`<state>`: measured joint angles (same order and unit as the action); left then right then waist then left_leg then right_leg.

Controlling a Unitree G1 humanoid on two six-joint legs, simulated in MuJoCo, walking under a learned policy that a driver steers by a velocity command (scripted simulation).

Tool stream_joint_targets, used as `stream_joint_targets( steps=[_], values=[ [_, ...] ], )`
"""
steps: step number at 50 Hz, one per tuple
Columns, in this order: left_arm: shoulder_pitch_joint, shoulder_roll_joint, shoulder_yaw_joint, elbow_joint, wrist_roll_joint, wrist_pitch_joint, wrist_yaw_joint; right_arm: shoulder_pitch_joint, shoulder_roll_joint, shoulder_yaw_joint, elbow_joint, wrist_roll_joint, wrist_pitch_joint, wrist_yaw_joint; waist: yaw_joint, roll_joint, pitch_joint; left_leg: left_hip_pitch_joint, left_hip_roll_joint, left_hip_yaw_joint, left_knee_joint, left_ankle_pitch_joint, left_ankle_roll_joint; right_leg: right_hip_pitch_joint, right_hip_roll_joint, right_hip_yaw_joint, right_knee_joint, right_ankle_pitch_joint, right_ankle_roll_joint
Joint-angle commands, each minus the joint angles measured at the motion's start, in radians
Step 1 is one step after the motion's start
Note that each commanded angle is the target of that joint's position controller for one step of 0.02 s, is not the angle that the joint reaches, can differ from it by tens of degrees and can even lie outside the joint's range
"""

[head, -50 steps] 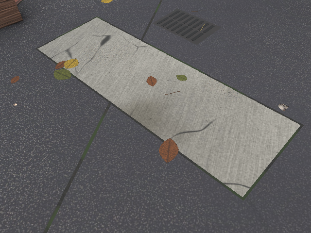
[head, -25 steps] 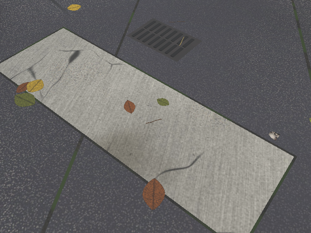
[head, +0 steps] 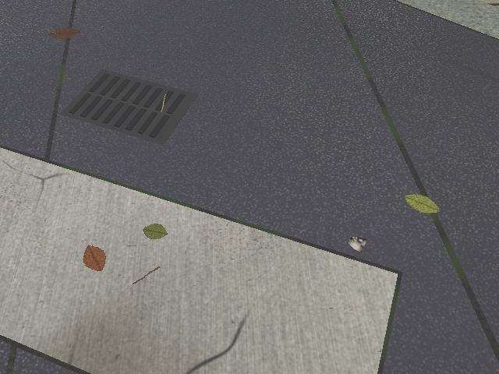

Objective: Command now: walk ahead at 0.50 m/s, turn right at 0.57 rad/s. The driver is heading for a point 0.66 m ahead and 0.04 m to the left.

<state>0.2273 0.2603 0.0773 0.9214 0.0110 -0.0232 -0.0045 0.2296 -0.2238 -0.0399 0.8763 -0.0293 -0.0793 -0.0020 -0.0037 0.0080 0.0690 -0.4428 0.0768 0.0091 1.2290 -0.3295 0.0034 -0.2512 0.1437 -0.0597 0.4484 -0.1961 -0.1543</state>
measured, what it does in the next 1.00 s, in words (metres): walks ahead: left foot, then right foot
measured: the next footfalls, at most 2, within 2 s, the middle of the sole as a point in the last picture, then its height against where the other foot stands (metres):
left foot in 0.38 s outside the picture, level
right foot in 0.88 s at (314, 320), level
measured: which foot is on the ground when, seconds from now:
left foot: up 0.00-0.36, down 0.38-0.90, up 0.92-1.00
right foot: down 0.00-0.40, up 0.42-0.86, down 0.88-1.00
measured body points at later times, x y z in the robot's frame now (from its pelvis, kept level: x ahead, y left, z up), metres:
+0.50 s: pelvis +0.29 +0.04 +0.00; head +0.32 +0.04 +0.45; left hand +0.36 +0.31 -0.14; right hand +0.37 -0.24 -0.11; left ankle +0.37 +0.11 -0.73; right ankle +0.14 -0.04 -0.64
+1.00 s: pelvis +0.51 -0.05 +0.00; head +0.54 -0.07 +0.45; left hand +0.70 +0.16 -0.10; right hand +0.46 -0.30 -0.15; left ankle +0.43 +0.09 -0.66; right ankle +0.56 -0.14 -0.73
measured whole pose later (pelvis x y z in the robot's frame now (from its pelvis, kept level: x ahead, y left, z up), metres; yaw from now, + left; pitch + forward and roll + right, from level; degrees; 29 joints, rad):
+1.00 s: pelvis +0.51 -0.05 +0.00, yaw -9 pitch +1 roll +1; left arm 0.11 0.20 0.01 0.82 0.02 -0.08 0.00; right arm 0.36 -0.24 -0.05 0.93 -0.01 -0.04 -0.01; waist -0.05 0.02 0.06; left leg -0.31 -0.04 -0.03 1.03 -0.49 0.03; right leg -0.35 0.01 -0.06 0.48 -0.15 -0.05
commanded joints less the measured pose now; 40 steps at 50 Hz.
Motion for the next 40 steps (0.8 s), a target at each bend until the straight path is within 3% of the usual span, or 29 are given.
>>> stream_joint_targets(
  steps=[1, 3, 6, 13, 15, 16, 17, 18, 19, 20, 21, 22, 23, 24, 26, 28, 32, 35, 40],
  values=[
    [0.045, 0.108, 0.019, -0.041, -0.014, -0.040, 0.007, 0.062, -0.087, -0.019, -0.057, -0.024, 0.030, 0.009, -0.031, 0.020, -0.057, -0.133, 0.038, -0.024, -0.085, 0.031, -0.035, 0.113, -0.278, 0.316, -0.222, 0.419, -0.154],
    [0.086, 0.137, 0.026, -0.036, -0.013, -0.046, 0.005, -0.002, -0.082, -0.016, -0.089, -0.022, 0.044, 0.013, -0.019, -0.007, -0.048, -0.163, 0.036, -0.005, -0.165, 0.096, -0.054, 0.097, -0.251, 0.298, -0.230, 0.436, -0.137],
    [0.158, 0.139, 0.025, -0.032, -0.011, -0.041, 0.003, -0.139, -0.090, -0.014, -0.144, -0.017, 0.048, 0.017, 0.032, -0.044, -0.028, -0.232, 0.026, 0.005, -0.304, 0.207, -0.065, 0.133, -0.232, 0.312, -0.229, 0.434, -0.097],
    [0.267, 0.145, 0.022, -0.029, 0.003, -0.033, 0.017, -0.338, -0.094, 0.007, -0.231, -0.004, 0.031, 0.028, 0.110, -0.080, -0.024, -0.252, -0.037, 0.009, -0.572, 0.305, -0.029, 0.304, -0.256, 0.368, -0.165, 0.497, -0.072],
    [0.256, 0.147, 0.019, -0.030, 0.007, -0.038, 0.025, -0.315, -0.104, 0.007, -0.235, -0.002, 0.021, 0.029, 0.088, -0.090, -0.022, -0.152, -0.051, 0.005, -0.653, 0.295, 0.004, 0.308, -0.278, 0.375, -0.147, 0.545, -0.047],
    [0.227, 0.155, 0.019, -0.035, 0.007, -0.043, 0.027, -0.254, -0.117, 0.002, -0.218, -0.002, 0.016, 0.026, 0.053, -0.095, -0.034, -0.046, -0.069, 0.008, -0.690, 0.268, 0.026, 0.286, -0.280, 0.364, -0.117, 0.622, -0.025],
    [0.209, 0.168, 0.020, -0.036, 0.009, -0.048, 0.026, -0.163, -0.142, -0.009, -0.189, -0.001, 0.011, 0.018, 0.015, -0.098, -0.070, 0.076, -0.099, 0.018, -0.702, 0.224, 0.047, 0.278, -0.273, 0.352, -0.039, 0.754, -0.007],
    [0.192, 0.178, 0.021, -0.035, 0.009, -0.053, 0.019, -0.022, -0.162, -0.021, -0.145, 0.000, 0.002, 0.008, -0.055, -0.067, -0.137, 0.236, -0.115, 0.032, -0.763, 0.237, 0.070, 0.265, -0.234, 0.315, 0.121, 0.802, 0.010],
    [0.192, 0.151, 0.013, -0.046, 0.005, -0.059, 0.012, 0.123, -0.202, -0.034, -0.118, -0.013, -0.010, -0.006, -0.117, -0.027, -0.233, 0.461, -0.002, -0.075, -0.769, 0.191, 0.106, 0.137, -0.186, 0.286, 0.340, 0.607, 0.025],
    [0.321, 0.052, -0.007, -0.064, -0.031, -0.060, 0.007, 0.219, -0.313, -0.060, -0.115, -0.038, -0.008, -0.012, -0.081, 0.194, -0.391, 0.739, 0.291, -0.522, -0.796, 0.109, 0.231, -0.136, -0.040, 0.190, 0.702, 0.054, 0.073],
    [0.349, 0.103, -0.001, -0.048, -0.009, -0.056, 0.009, 0.186, -0.281, -0.062, -0.098, -0.012, 0.010, 0.001, -0.052, 0.216, -0.383, 0.697, 0.347, -0.795, -0.940, 0.030, 0.281, -0.276, -0.006, 0.191, 0.830, -0.316, 0.069],
    [0.273, 0.120, 0.002, -0.049, 0.011, -0.047, 0.010, 0.078, -0.202, -0.045, -0.118, 0.004, 0.015, 0.005, -0.016, 0.088, -0.193, 0.532, 0.311, -0.667, -0.963, -0.093, 0.269, -0.332, -0.072, 0.203, 0.869, -0.231, 0.068],
    [0.186, 0.112, -0.004, -0.065, 0.019, -0.047, 0.001, 0.013, -0.135, -0.030, -0.125, 0.006, 0.012, 0.010, -0.015, 0.004, -0.099, 0.407, 0.257, -0.522, -0.988, -0.063, 0.245, -0.331, -0.110, 0.193, 0.816, -0.163, 0.068],
    [0.148, 0.098, -0.006, -0.078, 0.019, -0.044, -0.006, 0.000, -0.114, -0.022, -0.115, 0.000, 0.007, 0.009, -0.002, 0.021, -0.056, 0.339, 0.207, -0.416, -1.012, 0.028, 0.217, -0.316, -0.137, 0.182, 0.763, -0.138, 0.069],
    [0.156, 0.078, -0.012, -0.078, 0.032, -0.026, -0.019, 0.028, -0.104, -0.015, -0.081, 0.005, -0.008, 0.008, 0.025, 0.077, -0.048, 0.271, 0.150, -0.290, -1.039, 0.192, 0.195, -0.261, -0.158, 0.164, 0.701, -0.120, 0.083],
    [0.146, 0.065, -0.017, -0.082, 0.034, -0.017, -0.025, 0.074, -0.115, -0.019, -0.053, 0.015, -0.026, 0.015, 0.032, 0.081, -0.058, 0.279, 0.140, -0.235, -1.053, 0.308, 0.207, -0.278, -0.166, 0.141, 0.668, -0.099, 0.095],
    [-0.031, 0.045, -0.034, -0.141, 0.034, -0.016, -0.035, 0.133, -0.121, -0.021, -0.017, 0.020, -0.026, 0.016, 0.006, 0.069, -0.015, 0.306, 0.113, -0.149, -1.114, 0.334, 0.212, -0.388, -0.223, 0.075, 0.494, 0.032, 0.131],
    [-0.163, 0.013, -0.053, -0.185, 0.029, -0.023, -0.040, 0.190, -0.127, -0.022, 0.010, 0.026, -0.021, 0.016, -0.027, 0.069, -0.002, 0.295, 0.076, -0.115, -1.098, 0.410, 0.195, -0.332, -0.214, 0.029, 0.292, 0.126, 0.154],
    [-0.231, 0.031, -0.056, -0.209, 0.018, -0.037, -0.025, 0.235, -0.162, -0.031, 0.032, 0.017, -0.007, 0.007, -0.038, 0.076, -0.016, 0.375, 0.106, -0.153, -0.987, 0.589, 0.178, -0.237, -0.165, 0.019, 0.133, 0.114, 0.149]
  ],
)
